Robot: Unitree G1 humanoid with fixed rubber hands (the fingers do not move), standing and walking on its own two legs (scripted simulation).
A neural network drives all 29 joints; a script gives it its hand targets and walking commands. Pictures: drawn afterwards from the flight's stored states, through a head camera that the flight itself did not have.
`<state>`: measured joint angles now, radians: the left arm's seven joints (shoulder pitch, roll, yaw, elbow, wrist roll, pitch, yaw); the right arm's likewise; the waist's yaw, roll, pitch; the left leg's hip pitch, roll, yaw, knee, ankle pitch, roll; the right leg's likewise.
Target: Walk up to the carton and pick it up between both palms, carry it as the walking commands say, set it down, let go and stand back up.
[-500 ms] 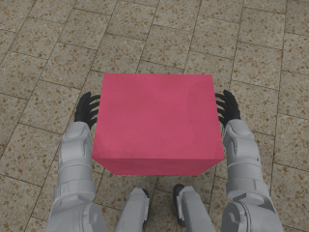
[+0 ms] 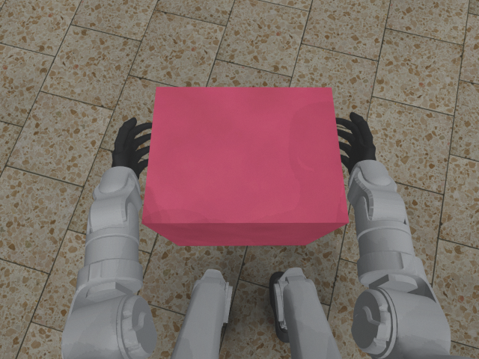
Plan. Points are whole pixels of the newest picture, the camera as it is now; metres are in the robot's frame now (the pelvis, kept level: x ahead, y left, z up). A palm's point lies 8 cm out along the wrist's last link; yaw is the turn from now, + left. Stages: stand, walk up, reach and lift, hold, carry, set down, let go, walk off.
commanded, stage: set down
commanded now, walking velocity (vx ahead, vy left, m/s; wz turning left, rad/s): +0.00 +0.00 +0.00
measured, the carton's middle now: (243, 179) +0.44 +0.02 -0.19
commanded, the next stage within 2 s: none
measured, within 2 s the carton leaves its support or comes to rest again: neither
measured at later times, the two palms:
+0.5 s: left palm (147, 165) +0.46 +0.21 -0.17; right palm (341, 159) +0.47 -0.17 -0.18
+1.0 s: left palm (159, 165) +0.48 +0.22 -0.26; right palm (326, 160) +0.50 -0.17 -0.27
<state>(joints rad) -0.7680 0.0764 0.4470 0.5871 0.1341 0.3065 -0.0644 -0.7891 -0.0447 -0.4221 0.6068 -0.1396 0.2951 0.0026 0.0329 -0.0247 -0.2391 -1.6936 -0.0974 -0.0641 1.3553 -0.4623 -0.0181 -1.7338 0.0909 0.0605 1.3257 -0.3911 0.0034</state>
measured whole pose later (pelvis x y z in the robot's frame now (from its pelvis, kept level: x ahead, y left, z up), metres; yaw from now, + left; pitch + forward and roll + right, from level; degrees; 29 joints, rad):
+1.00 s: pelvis -0.04 +0.01 -0.15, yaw +0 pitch +50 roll +0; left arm -1.19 0.22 0.41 0.72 0.07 0.34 -0.01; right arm -1.21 -0.21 -0.41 0.75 -0.09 0.34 -0.03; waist 0.02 -0.01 -0.04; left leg -2.22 -0.12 -0.03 1.88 -0.54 -0.02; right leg -2.25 0.11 0.04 1.84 -0.46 0.03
